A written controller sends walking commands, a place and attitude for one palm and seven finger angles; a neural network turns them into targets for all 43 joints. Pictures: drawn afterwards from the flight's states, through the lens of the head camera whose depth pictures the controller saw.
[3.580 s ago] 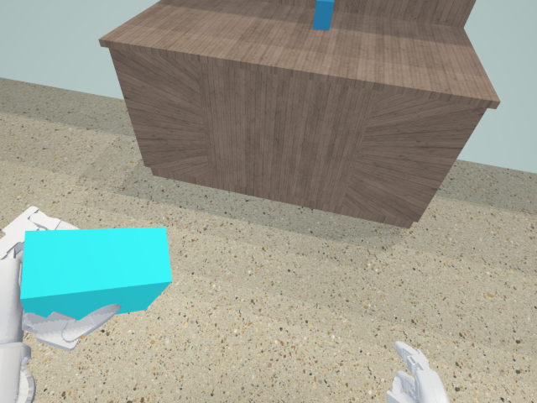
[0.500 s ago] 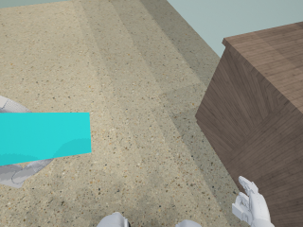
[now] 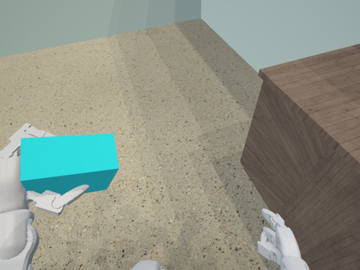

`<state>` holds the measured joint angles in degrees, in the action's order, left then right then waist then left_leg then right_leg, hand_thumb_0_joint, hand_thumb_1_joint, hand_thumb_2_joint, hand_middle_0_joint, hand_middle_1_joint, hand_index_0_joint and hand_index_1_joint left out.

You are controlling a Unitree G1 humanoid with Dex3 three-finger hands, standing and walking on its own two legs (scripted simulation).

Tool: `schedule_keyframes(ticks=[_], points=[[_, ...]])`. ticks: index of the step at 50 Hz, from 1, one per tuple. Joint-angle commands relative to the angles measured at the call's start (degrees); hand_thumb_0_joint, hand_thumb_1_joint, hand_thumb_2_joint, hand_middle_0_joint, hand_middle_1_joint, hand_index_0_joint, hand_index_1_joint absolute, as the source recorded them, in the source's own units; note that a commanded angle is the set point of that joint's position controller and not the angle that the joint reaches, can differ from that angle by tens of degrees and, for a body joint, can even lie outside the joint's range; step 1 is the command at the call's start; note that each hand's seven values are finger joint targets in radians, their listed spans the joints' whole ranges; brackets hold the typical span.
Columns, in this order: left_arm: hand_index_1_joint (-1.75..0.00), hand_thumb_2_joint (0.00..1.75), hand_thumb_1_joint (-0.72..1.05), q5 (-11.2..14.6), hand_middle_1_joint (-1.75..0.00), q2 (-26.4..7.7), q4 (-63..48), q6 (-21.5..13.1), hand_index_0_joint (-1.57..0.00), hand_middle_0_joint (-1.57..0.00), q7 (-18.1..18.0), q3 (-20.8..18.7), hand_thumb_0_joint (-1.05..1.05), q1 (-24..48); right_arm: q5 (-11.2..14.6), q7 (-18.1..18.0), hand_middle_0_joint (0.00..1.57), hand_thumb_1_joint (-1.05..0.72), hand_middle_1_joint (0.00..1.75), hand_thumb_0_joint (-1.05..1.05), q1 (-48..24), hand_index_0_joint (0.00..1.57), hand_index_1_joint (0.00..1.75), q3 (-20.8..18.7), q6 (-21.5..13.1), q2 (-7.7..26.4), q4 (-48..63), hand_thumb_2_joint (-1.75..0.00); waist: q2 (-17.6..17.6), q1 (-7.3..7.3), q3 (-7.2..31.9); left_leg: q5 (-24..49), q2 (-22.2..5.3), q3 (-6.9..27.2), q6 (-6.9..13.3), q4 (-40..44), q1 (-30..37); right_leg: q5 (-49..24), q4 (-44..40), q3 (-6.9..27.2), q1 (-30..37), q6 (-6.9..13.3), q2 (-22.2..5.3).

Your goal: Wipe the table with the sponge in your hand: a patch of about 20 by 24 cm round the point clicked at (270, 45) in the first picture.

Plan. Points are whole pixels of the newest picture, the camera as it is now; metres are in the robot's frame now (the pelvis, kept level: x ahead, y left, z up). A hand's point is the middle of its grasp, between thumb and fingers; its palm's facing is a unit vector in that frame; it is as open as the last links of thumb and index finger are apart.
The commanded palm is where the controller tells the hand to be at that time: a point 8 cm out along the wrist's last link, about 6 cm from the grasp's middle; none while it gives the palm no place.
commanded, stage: turn to face it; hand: left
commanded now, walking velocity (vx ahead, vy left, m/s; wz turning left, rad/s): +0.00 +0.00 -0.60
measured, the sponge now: (85, 167) +0.25 +0.20 +0.15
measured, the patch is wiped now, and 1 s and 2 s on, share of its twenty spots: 0.00 0.00 0.00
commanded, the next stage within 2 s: none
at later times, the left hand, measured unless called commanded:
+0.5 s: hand (84, 176) +0.22 +0.18 +0.17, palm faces +0.12 -0.91 -0.39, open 10.6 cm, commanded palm +0.18 +0.24 +0.19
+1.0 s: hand (166, 208) +0.18 +0.04 +0.17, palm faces -0.30 -0.79 -0.53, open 10.6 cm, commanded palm +0.16 +0.13 +0.19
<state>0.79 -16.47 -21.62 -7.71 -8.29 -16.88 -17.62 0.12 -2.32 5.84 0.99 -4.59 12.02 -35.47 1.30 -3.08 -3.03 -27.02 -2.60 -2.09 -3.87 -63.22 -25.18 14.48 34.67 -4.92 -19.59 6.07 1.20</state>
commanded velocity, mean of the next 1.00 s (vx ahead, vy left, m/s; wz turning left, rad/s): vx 0.00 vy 0.00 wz -0.60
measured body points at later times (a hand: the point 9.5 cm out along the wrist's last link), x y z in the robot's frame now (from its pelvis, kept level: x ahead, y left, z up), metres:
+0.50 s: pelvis -0.05 +0.01 +0.01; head -0.02 +0.01 +0.45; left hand +0.21 +0.23 +0.19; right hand +0.06 -0.26 -0.08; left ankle -0.03 +0.14 -0.73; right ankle +0.05 -0.05 -0.73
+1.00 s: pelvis -0.13 +0.00 +0.00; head -0.07 -0.04 +0.44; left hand +0.19 +0.08 +0.20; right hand -0.15 -0.31 -0.09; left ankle -0.05 +0.11 -0.68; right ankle -0.15 -0.12 -0.73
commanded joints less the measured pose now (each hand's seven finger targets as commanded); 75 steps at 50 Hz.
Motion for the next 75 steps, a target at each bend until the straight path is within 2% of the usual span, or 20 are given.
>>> schedule_keyframes(ticks=[1, 14, 22, 23, 25, 26, 31, 38, 40, 41, 42, 53, 54, 56, 61, 69, 71, 72, 73, 75], points=[[-1.6, 1.3, 0.1, 1.78, -1.6, -17.73, -22.3, -7.67, -1.2, -1.2, -1.19, -13.17, 0.0, -6.01, -0.23, 0.4, 0.2, -0.9, 0.3, 0.0, -1.91, 0.2, 0.3, -2.17, -0.27, 4.08, 9.43, -0.9, -2.03, 1.82, 12.69, 3.53, -0.62, 2.44, -0.95, -1.97, -5.63, -27.16, -12.27, 18.66, 14.74, 1.66, -15.0], [-1.6, 1.3, 0.1, 3.04, -1.6, -14.68, -17.1, -7.11, -1.2, -1.2, -1.39, -12.44, 0.0, -11.4, 0.97, 0.87, 0.2, -0.9, 0.3, 0.0, -0.01, 0.2, 0.3, -4.13, 4.12, 7.55, 12.95, -0.9, -7.49, 1.17, 16.24, 0.48, 1.56, 2.24, 0.3, 17.05, -1.19, -17.9, -17.62, 28.59, 17.19, -1.01, -11.8], [-1.6, 1.3, 0.1, 1.51, -1.6, -16.97, -24.17, -7.28, -1.2, -1.2, -0.47, -9.92, 0.0, -2.8, -0.46, 1.51, 0.2, -0.9, 0.3, 0.0, 1.98, 0.2, 0.3, -3.62, 5.37, 6.89, 12.6, -0.9, -3.57, 2.02, 12.54, 3.46, 1.41, 0.04, 3.41, 38.07, 20.33, 6.4, -21.49, 29.28, -3.35, -2.73, -7.61], [-1.6, 1.3, 0.1, 1.44, -1.6, -16.72, -24.61, -8.02, -1.2, -1.2, -0.07, -9.69, 0.0, -2.23, -0.86, 1.39, 0.2, -0.9, 0.3, 0.0, 2.59, 0.2, 0.3, -3.61, 5.11, 7.17, 12.71, -0.9, 0.45, 2.51, 11.89, 2.85, -1.9, 2.44, 5.03, 42.73, 24.2, 8.61, -16.85, 26.9, -7.9, -4.16, -4.67], [-1.6, 1.3, 0.1, 0.58, -1.6, -16.76, -24.88, -8.69, -1.2, -1.2, 0.52, -11.3, 0.0, -2.45, -1.52, 1.18, 0.2, -0.9, 0.3, 0.0, 0.42, 0.2, 0.3, -3.73, 3.89, 7.34, 13.92, -0.9, 15.59, 1.26, 7.4, 0.71, -21.8, 18.73, 12.93, 52.16, 19.43, 11.13, 13.44, 13.23, -16.1, -7.64, 4.72], [-1.6, 1.3, 0.1, -0.29, -1.6, -19.79, -24.16, -8.59, -1.2, -1.2, 0.08, -13.98, 0.0, -2.81, -0.98, 0.96, 0.2, -0.9, 0.3, 0.0, 0.12, 0.2, 0.3, -3.36, 3.18, 4.86, 13.6, -0.9, 14.26, 0.28, 7.59, 4.36, -25.98, 17.39, 14.67, 51.67, 12.67, 11.03, 27.92, 9.45, -13.79, -8.48, 2.16], [-1.6, 1.3, 0.1, 0.55, -1.6, -10.64, -19.87, -6.58, -1.2, -1.2, 0.77, -7.61, 0.0, -2.55, 1.1, 2.39, 0.2, -0.9, 0.3, 0.0, 2.54, 0.2, 0.3, -4.01, 2.36, 6.23, 12.08, -0.9, 10.75, 1.74, 1.69, 26.06, -19.11, -3.26, 8.62, 44.04, 13.12, 10.64, 20.14, 2.6, -11.64, -9.73, -2.12], [-1.6, 1.3, 0.1, -0.04, -1.6, -12.88, -18.3, -5.84, -1.2, -1.2, 0.22, -6.73, 0.0, 2.05, 0.92, 2.37, 0.2, -0.9, 0.3, 0.0, 4.31, 0.2, 0.3, -4.28, -0.74, 7.95, 12.06, -0.9, 12.04, 2.77, 6.56, 37.24, -16.73, -7.75, 3.78, 29.94, 17.16, -0.77, -6.91, -4.49, 6.15, -9.44, 0.41], [-1.6, 1.3, 0.1, -0.27, -1.6, -16.83, -20.95, -6.97, -1.2, -1.2, -0.42, -10.0, 0.0, 0.59, 1.51, 2.72, 0.2, -0.9, 0.3, 0.0, 3.95, 0.2, 0.3, -3.89, -0.77, 5.83, 12.78, -0.9, -1.74, 2.24, 10.4, 21.32, -10.87, -9.98, 0.8, 14.69, 7.96, -25.35, -10.71, 6.43, 17.7, -4.71, -9.27], [-1.6, 1.3, 0.1, -0.37, -1.6, -19.98, -21.04, -7.34, -1.2, -1.2, -1.2, -13.35, 0.0, -3.2, 0.97, 2.53, 0.2, -0.9, 0.3, 0.0, 1.82, 0.2, 0.3, -3.12, -0.4, 4.48, 13.99, -0.9, -11.94, 0.94, 12.65, -6.17, -3.51, -7.5, -1.28, 4.5, -5.96, -50.41, -8.13, 23.42, 23.98, 2.05, -18.95], [-1.6, 1.3, 0.1, 0.92, -1.6, -20.02, -21.21, -7.41, -1.2, -1.2, -1.74, -14.71, 0.0, -5.97, 0.72, 2.15, 0.2, -0.9, 0.3, 0.0, 0.07, 0.2, 0.3, -2.34, 0.28, 3.74, 13.19, -0.9, -13.95, 0.5, 12.73, -10.44, -3.76, -1.67, -1.36, -3.11, -10.03, -55.2, -8.22, 23.93, 24.1, 4.27, -22.51], [-1.6, 1.3, 0.1, 3.15, -1.6, -17.09, -25.55, -7.25, -1.2, -1.2, -1.39, -18.51, 0.0, -16.7, 0.71, 1.54, 0.2, -0.9, 0.3, 0.0, 2.34, 0.2, 0.3, -3.7, 3.98, 5.67, 12.3, -0.9, -5.13, 3.34, 13.78, 10.22, -1.35, -1.67, -0.05, 33.47, 14.53, -12.72, -7.71, 19.91, 2.76, 0.25, -10.74], [-1.6, 1.3, 0.1, 3.14, -1.6, -16.45, -24.26, -7.12, -1.2, -1.2, -1.16, -17.42, 0.0, -15.72, 0.81, 1.03, 0.2, -0.9, 0.3, 0.0, 3.15, 0.2, 0.3, -4.34, 3.82, 6.59, 12.29, -0.9, -2.49, 3.78, 12.31, 12.56, -4.15, 0.12, 1.36, 38.61, 20.24, -5.69, -3.88, 18.81, -3.72, -2.07, -7.89], [-1.6, 1.3, 0.1, 1.9, -1.6, -15.23, -22.91, -7.75, -1.2, -1.2, -0.71, -15.43, 0.0, -12.75, 0.61, 0.1, 0.2, -0.9, 0.3, 0.0, 2.2, 0.2, 0.3, -5.24, 3.53, 8.61, 13.85, -0.9, 15.92, 2.67, 7.44, 21.92, -24.04, 17.62, 10.98, 46.27, 17.09, 19.66, 23.63, 6.43, -14.0, -7.92, 1.51], [-1.6, 1.3, 0.1, 0.13, -1.6, -11.05, -23.62, -7.8, -1.2, -1.2, 0.13, -5.6, 0.0, 2.62, 1.2, 1.4, 0.2, -0.9, 0.3, 0.0, 1.46, 0.2, 0.3, -4.55, 1.36, 7.61, 12.23, -0.9, 12.74, 2.69, 1.16, 17.62, -18.7, -0.59, 9.05, 45.33, 7.54, 9.53, 28.33, 3.64, -10.03, -9.5, -3.45], [-1.6, 1.3, 0.1, 1.08, -1.6, -15.32, -22.32, -7.6, -1.2, -1.2, -1.2, -10.27, 0.0, -1.64, 0.49, 2.09, 0.2, -0.9, 0.3, 0.0, 3.96, 0.2, 0.3, -3.92, -1.96, 7.01, 13.31, -0.9, 13.5, 1.76, 5.53, 6.9, -17.03, -4.83, 5.07, 38.38, 6.82, 8.69, -0.35, -4.12, 7.83, -8.89, -0.56], [-1.6, 1.3, 0.1, 1.15, -1.6, -17.56, -20.89, -7.36, -1.2, -1.2, -1.27, -13.03, 0.0, -4.95, 0.99, 2.6, 0.2, -0.9, 0.3, 0.0, 4.99, 0.2, 0.3, -4.09, -1.74, 5.42, 12.91, -0.9, 1.95, 1.98, 8.91, 4.96, -11.16, -8.51, 1.91, 22.43, 6.29, -1.35, -11.27, 5.78, 10.19, -5.04, -6.74], [-1.6, 1.3, 0.1, 1.82, -1.6, -19.84, -21.36, -7.71, -1.2, -1.2, -1.6, -14.73, 0.0, -4.92, 0.81, 2.33, 0.2, -0.9, 0.3, 0.0, 2.46, 0.2, 0.3, -2.9, -1.44, 3.22, 14.29, -0.9, -13.34, 1.02, 7.81, -7.83, -4.56, -7.33, -0.39, 10.21, -5.84, -19.51, -14.01, 23.99, 14.28, 0.53, -15.96], [-1.6, 1.3, 0.1, 2.62, -1.6, -21.65, -20.1, -7.62, -1.2, -1.2, -2.33, -17.86, 0.0, -6.15, 0.01, 1.86, 0.2, -0.9, 0.3, 0.0, -0.77, 0.2, 0.3, -1.71, -1.31, 3.08, 13.79, -0.9, -15.38, 0.1, 8.08, -8.22, -2.45, -1.89, -0.98, -0.44, -10.98, -34.72, -14.97, 29.44, 14.31, 3.9, -20.76], [-1.6, 1.3, 0.1, 3.33, -1.6, -18.51, -18.47, -6.34, -1.2, -1.2, -1.12, -15.91, 0.0, -10.73, 0.81, 2.11, 0.2, -0.9, 0.3, 0.0, 0.21, 0.2, 0.3, -2.91, 0.42, 3.34, 13.6, -0.9, -13.71, 2.13, 9.86, 0.04, -3.84, 4.14, -1.34, -7.01, -12.08, -28.16, -12.94, 28.25, 15.59, 3.41, -17.39]])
